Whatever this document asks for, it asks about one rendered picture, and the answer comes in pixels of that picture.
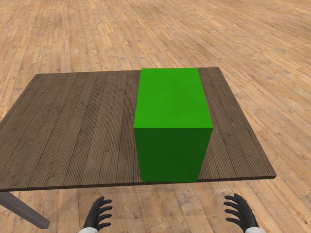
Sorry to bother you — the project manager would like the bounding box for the right robot hand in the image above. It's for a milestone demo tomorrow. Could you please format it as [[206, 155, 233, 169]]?
[[224, 193, 259, 233]]

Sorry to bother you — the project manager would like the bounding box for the table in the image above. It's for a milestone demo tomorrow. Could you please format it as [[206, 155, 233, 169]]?
[[0, 67, 277, 229]]

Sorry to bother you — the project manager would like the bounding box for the carton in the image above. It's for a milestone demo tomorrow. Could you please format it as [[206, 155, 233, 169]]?
[[134, 68, 213, 182]]

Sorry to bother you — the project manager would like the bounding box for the left robot hand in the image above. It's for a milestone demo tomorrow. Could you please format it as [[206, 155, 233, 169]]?
[[83, 196, 112, 231]]

